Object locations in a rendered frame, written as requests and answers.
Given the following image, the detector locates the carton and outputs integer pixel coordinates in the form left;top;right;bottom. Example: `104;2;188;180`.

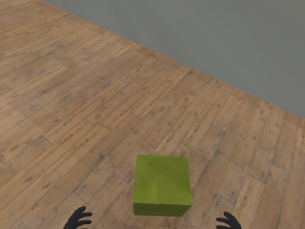
132;155;193;218

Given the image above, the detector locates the right robot hand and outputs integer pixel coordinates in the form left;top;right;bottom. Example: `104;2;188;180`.
215;211;242;229

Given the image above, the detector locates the left robot hand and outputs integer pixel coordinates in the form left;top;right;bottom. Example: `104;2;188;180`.
63;206;92;229

